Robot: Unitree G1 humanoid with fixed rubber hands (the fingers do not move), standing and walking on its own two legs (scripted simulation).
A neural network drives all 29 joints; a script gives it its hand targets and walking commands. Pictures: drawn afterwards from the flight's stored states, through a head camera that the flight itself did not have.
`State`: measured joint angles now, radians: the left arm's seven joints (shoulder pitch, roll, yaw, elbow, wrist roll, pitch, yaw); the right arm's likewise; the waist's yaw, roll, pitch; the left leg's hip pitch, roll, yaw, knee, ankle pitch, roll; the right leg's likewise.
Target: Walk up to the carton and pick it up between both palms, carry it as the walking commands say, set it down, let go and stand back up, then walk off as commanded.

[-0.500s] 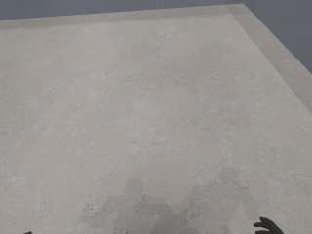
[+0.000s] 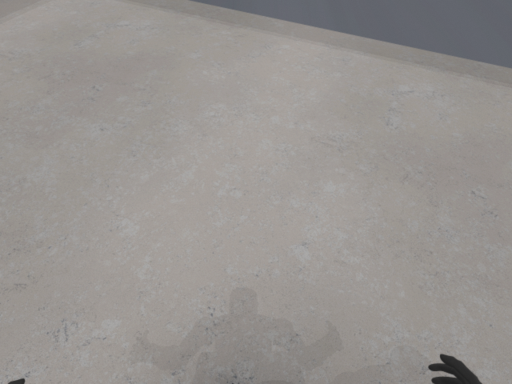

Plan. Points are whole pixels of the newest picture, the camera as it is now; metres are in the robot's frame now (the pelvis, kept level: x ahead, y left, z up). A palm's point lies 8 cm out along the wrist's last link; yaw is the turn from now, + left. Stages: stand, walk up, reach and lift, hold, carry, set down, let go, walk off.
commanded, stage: walk up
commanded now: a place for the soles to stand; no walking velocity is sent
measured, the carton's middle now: out of the picture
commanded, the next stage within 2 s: none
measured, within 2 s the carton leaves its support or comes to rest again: neither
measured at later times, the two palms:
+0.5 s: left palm out of the picture -0.04 +0.39 -0.01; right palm (342, 269) +0.35 -0.17 -0.07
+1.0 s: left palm out of the picture -0.05 +0.46 -0.06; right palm (237, 228) +0.44 +0.03 -0.09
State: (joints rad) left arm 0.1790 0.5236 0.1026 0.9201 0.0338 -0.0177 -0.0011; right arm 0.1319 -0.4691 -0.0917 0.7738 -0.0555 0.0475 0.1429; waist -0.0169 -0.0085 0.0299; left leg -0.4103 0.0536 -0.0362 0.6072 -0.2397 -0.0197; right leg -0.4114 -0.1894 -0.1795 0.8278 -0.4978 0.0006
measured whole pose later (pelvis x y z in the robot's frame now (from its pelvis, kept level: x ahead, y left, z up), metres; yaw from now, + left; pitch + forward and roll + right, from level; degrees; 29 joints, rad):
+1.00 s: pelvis +0.15 +0.17 +0.01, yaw +52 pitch +1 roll +1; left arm 0.18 0.45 0.05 0.94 0.01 -0.09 0.00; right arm 0.24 -0.43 -0.08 0.76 -0.04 0.04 0.14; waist -0.05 0.02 0.05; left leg -0.20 -0.09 -0.18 0.43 -0.24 0.03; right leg -0.47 -0.04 -0.07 0.67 -0.35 0.00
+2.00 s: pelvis +0.29 +0.57 +0.01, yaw +90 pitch +0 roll +1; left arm 0.32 0.48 0.08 0.89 0.03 -0.15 0.00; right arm 0.20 -0.46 -0.10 0.86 -0.04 0.00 0.14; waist 0.02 0.06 0.01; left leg -0.56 0.02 -0.06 1.03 -0.29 0.01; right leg -0.25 -0.13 -0.23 0.54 -0.27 -0.02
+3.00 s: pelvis +0.14 +1.09 +0.00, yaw +101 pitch +0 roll -1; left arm 0.41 0.49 0.06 0.94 0.00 -0.12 -0.01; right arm 0.04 -0.48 -0.09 0.84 -0.02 -0.01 0.15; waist 0.06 0.06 0.04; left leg -0.47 0.10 0.06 0.54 -0.15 0.04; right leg -0.03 -0.15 -0.18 0.46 -0.39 0.06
